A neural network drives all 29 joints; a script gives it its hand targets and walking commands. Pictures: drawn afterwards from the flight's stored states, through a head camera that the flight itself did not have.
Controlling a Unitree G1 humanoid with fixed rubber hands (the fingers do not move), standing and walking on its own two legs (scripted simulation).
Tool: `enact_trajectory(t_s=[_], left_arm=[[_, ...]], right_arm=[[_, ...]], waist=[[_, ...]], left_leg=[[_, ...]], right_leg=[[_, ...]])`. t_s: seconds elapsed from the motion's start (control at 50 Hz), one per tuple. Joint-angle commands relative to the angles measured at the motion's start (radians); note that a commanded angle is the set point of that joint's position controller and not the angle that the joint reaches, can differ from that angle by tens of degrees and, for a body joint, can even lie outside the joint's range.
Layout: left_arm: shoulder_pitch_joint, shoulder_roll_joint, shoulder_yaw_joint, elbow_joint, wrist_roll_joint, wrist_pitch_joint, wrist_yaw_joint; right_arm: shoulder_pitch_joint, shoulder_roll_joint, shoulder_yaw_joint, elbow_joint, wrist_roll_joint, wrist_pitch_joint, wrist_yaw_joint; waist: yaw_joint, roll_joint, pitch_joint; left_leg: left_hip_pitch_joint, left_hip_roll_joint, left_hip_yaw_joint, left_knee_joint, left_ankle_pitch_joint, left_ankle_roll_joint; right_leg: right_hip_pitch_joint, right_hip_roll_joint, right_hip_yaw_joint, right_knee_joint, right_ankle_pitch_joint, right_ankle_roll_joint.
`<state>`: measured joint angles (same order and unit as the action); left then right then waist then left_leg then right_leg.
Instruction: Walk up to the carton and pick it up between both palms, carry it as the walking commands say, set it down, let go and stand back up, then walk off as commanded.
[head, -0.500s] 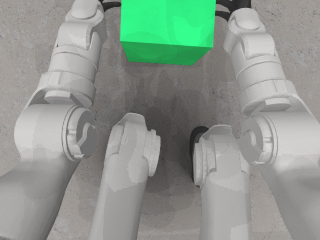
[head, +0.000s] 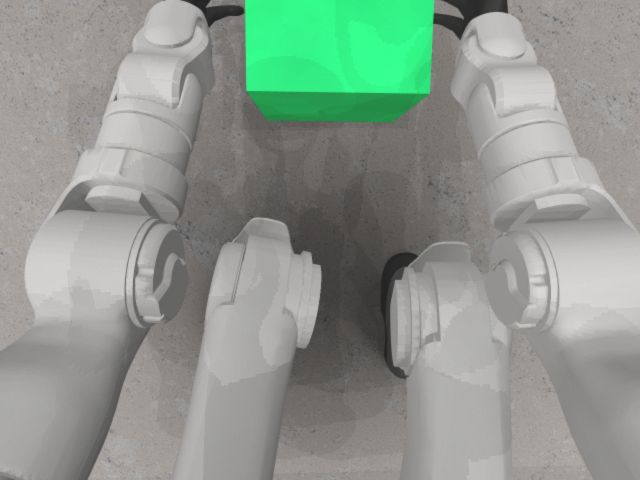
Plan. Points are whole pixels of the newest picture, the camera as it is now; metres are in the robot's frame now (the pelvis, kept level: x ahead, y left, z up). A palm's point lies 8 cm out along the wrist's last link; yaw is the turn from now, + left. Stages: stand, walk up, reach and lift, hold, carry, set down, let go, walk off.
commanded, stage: set down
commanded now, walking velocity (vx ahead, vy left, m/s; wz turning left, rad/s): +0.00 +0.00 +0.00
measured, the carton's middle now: out of the picture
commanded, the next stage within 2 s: none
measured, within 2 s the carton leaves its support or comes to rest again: rests again in 0.40 s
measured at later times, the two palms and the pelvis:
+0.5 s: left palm (194, 17) +0.52 +0.17 -0.19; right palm (480, 25) +0.54 -0.10 -0.19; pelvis +0.01 +0.00 +0.00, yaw +0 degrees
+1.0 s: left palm (194, 19) +0.52 +0.18 -0.19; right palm (479, 26) +0.54 -0.10 -0.19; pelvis +0.01 +0.00 +0.00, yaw +0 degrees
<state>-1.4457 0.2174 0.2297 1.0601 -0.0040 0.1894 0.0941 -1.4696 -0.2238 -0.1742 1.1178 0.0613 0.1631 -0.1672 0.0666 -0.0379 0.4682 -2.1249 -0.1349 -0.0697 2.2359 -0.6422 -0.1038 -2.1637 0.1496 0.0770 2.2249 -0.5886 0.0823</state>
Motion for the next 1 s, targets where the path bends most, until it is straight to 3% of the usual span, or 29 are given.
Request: enact_trajectory(t_s=[0.0,0.02,0.06,0.08,0.1,0.14,0.18,0.2,0.22,0.24,0.32,0.36,0.4,0.42,0.46,0.56,0.58,0.66,0.68,0.7,0.72,0.74,0.78,0.82,0.84,0.86,0.94,0.96,0.98], left_arm=[[-0.638,-0.821,-0.206,-0.161,-0.072,-0.059,-0.253],[-0.598,-0.831,-0.194,-0.133,-0.052,-0.049,-0.259],[-0.63,-0.84,-0.17,-0.119,-0.042,-0.052,-0.269],[-0.621,-0.783,-0.167,-0.12,-0.018,-0.056,-0.264],[-0.651,-0.808,-0.183,-0.145,-0.037,-0.058,-0.265],[-0.593,-0.815,-0.175,-0.132,-0.03,-0.06,-0.267],[-0.572,-0.838,-0.176,-0.11,-0.023,-0.051,-0.266],[-0.564,-0.783,-0.169,-0.139,-0.004,-0.063,-0.26],[-0.572,-0.766,-0.158,-0.127,-0.006,-0.06,-0.26],[-0.568,-0.783,-0.161,-0.124,-0.016,-0.063,-0.26],[-0.559,-0.771,-0.176,-0.128,-0.004,-0.052,-0.264],[-0.513,-0.74,-0.149,-0.102,0.014,-0.056,-0.26],[-0.51,-0.787,-0.139,-0.077,0.019,-0.047,-0.272],[-0.561,-0.728,-0.14,-0.157,0.003,-0.067,-0.265],[-0.577,-0.737,-0.171,-0.161,0.007,-0.065,-0.268],[-0.505,-0.715,-0.154,-0.116,0.014,-0.07,-0.26],[-0.503,-0.708,-0.157,-0.12,0.005,-0.075,-0.263],[-0.524,-0.729,-0.197,-0.127,-0.028,-0.075,-0.269],[-0.507,-0.714,-0.17,-0.094,-0.006,-0.072,-0.27],[-0.486,-0.713,-0.18,-0.103,-0.02,-0.078,-0.269],[-0.486,-0.701,-0.154,-0.079,0.001,-0.079,-0.269],[-0.476,-0.722,-0.159,-0.083,0.014,-0.07,-0.272],[-0.476,-0.693,-0.127,-0.062,0.038,-0.07,-0.272],[-0.482,-0.734,-0.127,-0.067,0.032,-0.068,-0.273],[-0.458,-0.673,-0.118,-0.089,0.032,-0.078,-0.273],[-0.505,-0.687,-0.144,-0.117,0.002,-0.081,-0.278],[-0.488,-0.656,-0.125,-0.083,0.032,-0.081,-0.274],[-0.519,-0.671,-0.135,-0.107,0.01,-0.078,-0.274],[-0.49,-0.67,-0.117,-0.058,0.035,-0.073,-0.268]], right_arm=[[-0.694,0.85,0.183,-0.208,0.033,-0.062,0.236],[-0.664,0.827,0.179,-0.177,0.029,-0.054,0.245],[-0.643,0.825,0.136,-0.168,-0.02,-0.051,0.256],[-0.639,0.835,0.136,-0.137,0.0,-0.052,0.257],[-0.63,0.841,0.13,-0.12,-0.009,-0.051,0.256],[-0.649,0.8,0.161,-0.154,-0.006,-0.06,0.254],[-0.62,0.798,0.115,-0.13,-0.029,-0.059,0.269],[-0.592,0.828,0.119,-0.102,0.0,-0.059,0.273],[-0.568,0.807,0.109,-0.104,-0.035,-0.051,0.275],[-0.552,0.816,0.116,-0.089,-0.043,-0.051,0.269],[-0.54,0.82,0.097,-0.09,-0.046,-0.048,0.285],[-0.533,0.803,0.104,-0.096,-0.039,-0.049,0.283],[-0.491,0.798,0.073,-0.075,-0.083,-0.045,0.282],[-0.54,0.83,0.114,-0.083,-0.047,-0.044,0.279],[-0.504,0.792,0.079,-0.092,-0.079,-0.052,0.278],[-0.529,0.767,0.096,-0.103,-0.048,-0.061,0.282],[-0.5,0.803,0.093,-0.08,-0.062,-0.052,0.284],[-0.519,0.754,0.101,-0.114,-0.043,-0.074,0.27],[-0.523,0.753,0.085,-0.1,-0.06,-0.069,0.274],[-0.474,0.747,0.087,-0.115,-0.055,-0.073,0.273],[-0.502,0.747,0.091,-0.098,-0.058,-0.074,0.275],[-0.464,0.742,0.048,-0.05,-0.082,-0.063,0.28],[-0.514,0.744,0.071,-0.061,-0.064,-0.064,0.293],[-0.5,0.708,0.08,-0.101,-0.078,-0.071,0.287],[-0.465,0.721,0.067,-0.042,-0.079,-0.062,0.29],[-0.462,0.733,0.059,-0.062,-0.088,-0.06,0.288],[-0.443,0.724,0.04,-0.062,-0.093,-0.065,0.289],[-0.454,0.673,0.032,-0.073,-0.113,-0.066,0.285],[-0.482,0.686,0.044,-0.09,-0.095,-0.069,0.291]], waist=[[-0.004,-0.023,-1.148],[0.039,0.007,-1.096],[0.0,-0.029,-1.067],[0.023,-0.025,-1.056],[0.005,0.024,-1.084],[0.032,-0.002,-1.068],[0.001,0.013,-1.011],[0.049,0.028,-1.017],[0.003,-0.031,-1.006],[-0.001,-0.034,-1.038],[0.001,-0.016,-0.976],[0.034,-0.019,-0.961],[0.009,-0.019,-0.914],[0.051,-0.032,-0.972],[0.007,0.003,-0.936],[0.042,0.022,-0.944],[0.016,-0.024,-0.939],[0.0,0.013,-0.97],[0.022,0.021,-0.914],[-0.01,-0.011,-0.939],[0.019,0.002,-0.915],[-0.012,0.027,-0.841],[0.048,0.028,-0.846],[0.014,0.015,-0.855],[0.017,-0.043,-0.837],[-0.028,-0.041,-0.878],[0.017,0.01,-0.831],[-0.04,-0.015,-0.819],[0.01,0.014,-0.823]], left_leg=[[0.335,0.0,0.131,-0.183,0.339,0.075],[0.311,-0.006,0.129,-0.194,0.317,0.079],[0.282,-0.007,0.12,-0.196,0.292,0.079],[0.251,0.0,0.125,-0.199,0.261,0.084],[0.285,0.001,0.128,-0.192,0.303,0.076],[0.257,0.001,0.134,-0.176,0.346,0.065],[0.271,-0.007,0.101,-0.207,0.351,0.083],[0.297,0.002,0.102,-0.212,0.364,0.084],[0.284,0.001,0.104,-0.185,0.356,0.086],[0.291,-0.003,0.106,-0.177,0.373,0.08],[0.263,0.001,0.088,-0.192,0.348,0.095],[0.261,0.011,0.11,-0.162,0.358,0.093],[0.222,-0.001,0.096,-0.188,0.317,0.094],[0.209,0.007,0.122,-0.165,0.314,0.096],[0.222,0.001,0.104,-0.187,0.337,0.085],[0.254,0.005,0.113,-0.167,0.36,0.091],[0.245,-0.002,0.116,-0.167,0.36,0.094],[0.241,0.005,0.097,-0.15,0.382,0.084],[0.247,-0.001,0.092,-0.173,0.376,0.09],[0.253,0.007,0.09,-0.155,0.353,0.095],[0.234,0.002,0.093,-0.164,0.336,0.091],[0.193,0.004,0.085,-0.181,0.301,0.094],[0.224,0.004,0.098,-0.186,0.302,0.092],[0.193,0.002,0.099,-0.153,0.313,0.094],[0.19,0.004,0.102,-0.151,0.314,0.095],[0.174,0.0,0.094,-0.15,0.301,0.099],[0.206,0.007,0.102,-0.161,0.283,0.091],[0.196,0.004,0.079,-0.154,0.31,0.091],[0.257,0.007,0.078,-0.171,0.325,0.094]], right_leg=[[0.474,0.023,-0.133,-0.127,0.293,-0.06],[0.432,0.019,-0.133,-0.127,0.257,-0.062],[0.408,0.024,-0.123,-0.148,0.241,-0.072],[0.401,0.021,-0.133,-0.135,0.234,-0.067],[0.426,0.024,-0.119,-0.127,0.28,-0.077],[0.445,0.018,-0.116,-0.118,0.304,-0.077],[0.356,0.021,-0.133,-0.123,0.29,-0.076],[0.343,0.027,-0.128,-0.112,0.299,-0.07],[0.351,0.016,-0.133,-0.128,0.281,-0.063],[0.366,0.013,-0.129,-0.12,0.292,-0.069],[0.302,0.02,-0.125,-0.111,0.285,-0.074],[0.327,0.014,-0.101,-0.124,0.281,-0.076],[0.32,0.02,-0.117,-0.137,0.256,-0.075],[0.381,0.022,-0.085,-0.134,0.269,-0.077],[0.342,0.022,-0.106,-0.117,0.302,-0.086],[0.329,0.018,-0.098,-0.114,0.311,-0.072],[0.369,0.012,-0.108,-0.117,0.328,-0.065],[0.392,0.012,-0.104,-0.091,0.347,-0.078],[0.332,0.016,-0.098,-0.109,0.32,-0.071],[0.348,0.019,-0.098,-0.109,0.308,-0.076],[0.347,0.011,-0.099,-0.109,0.293,-0.072],[0.319,0.013,-0.105,-0.11,0.288,-0.077],[0.316,0.011,-0.094,-0.119,0.257,-0.08],[0.324,0.013,-0.094,-0.121,0.277,-0.08],[0.331,0.004,-0.098,-0.119,0.272,-0.07],[0.362,0.007,-0.11,-0.108,0.286,-0.074],[0.346,0.011,-0.09,-0.121,0.261,-0.075],[0.283,0.0,-0.115,-0.111,0.255,-0.078],[0.264,0.004,-0.109,-0.107,0.254,-0.078]])
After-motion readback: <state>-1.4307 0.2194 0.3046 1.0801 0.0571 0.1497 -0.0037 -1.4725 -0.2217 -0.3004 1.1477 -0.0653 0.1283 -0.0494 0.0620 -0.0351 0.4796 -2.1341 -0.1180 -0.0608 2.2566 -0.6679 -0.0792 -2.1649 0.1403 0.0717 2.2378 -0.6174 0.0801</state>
